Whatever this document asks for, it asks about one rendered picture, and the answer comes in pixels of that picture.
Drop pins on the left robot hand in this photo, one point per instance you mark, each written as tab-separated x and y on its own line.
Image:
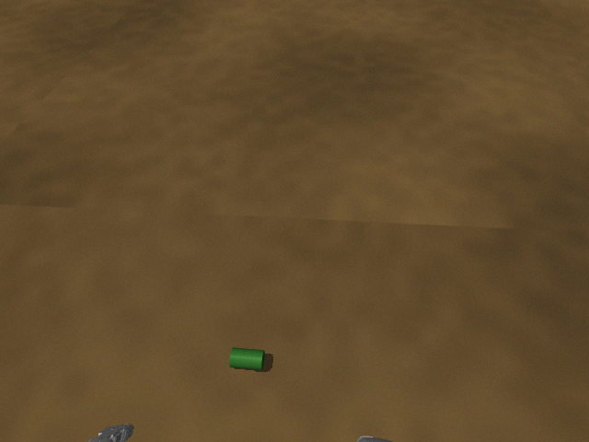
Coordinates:
119	433

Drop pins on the can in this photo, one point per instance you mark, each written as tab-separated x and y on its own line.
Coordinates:
247	358

